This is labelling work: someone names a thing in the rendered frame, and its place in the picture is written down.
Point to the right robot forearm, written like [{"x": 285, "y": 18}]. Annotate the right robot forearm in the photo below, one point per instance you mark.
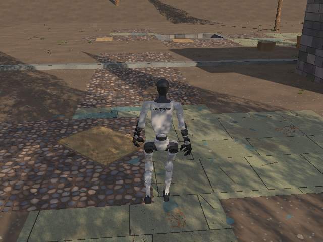
[{"x": 185, "y": 135}]

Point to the left robot forearm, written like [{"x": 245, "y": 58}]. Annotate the left robot forearm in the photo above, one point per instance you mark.
[{"x": 137, "y": 131}]

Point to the robot right hand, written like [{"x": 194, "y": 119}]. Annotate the robot right hand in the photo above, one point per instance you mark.
[{"x": 188, "y": 149}]

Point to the right robot upper arm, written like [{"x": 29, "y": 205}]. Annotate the right robot upper arm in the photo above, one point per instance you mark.
[{"x": 180, "y": 115}]

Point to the robot left thigh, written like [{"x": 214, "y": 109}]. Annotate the robot left thigh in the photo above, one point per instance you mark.
[{"x": 148, "y": 152}]

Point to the left robot upper arm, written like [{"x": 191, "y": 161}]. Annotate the left robot upper arm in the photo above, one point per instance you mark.
[{"x": 146, "y": 105}]

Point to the left robot shin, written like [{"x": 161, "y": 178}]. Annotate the left robot shin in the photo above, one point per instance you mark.
[{"x": 147, "y": 179}]

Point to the robot left hand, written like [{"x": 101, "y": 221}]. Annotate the robot left hand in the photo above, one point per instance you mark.
[{"x": 140, "y": 139}]

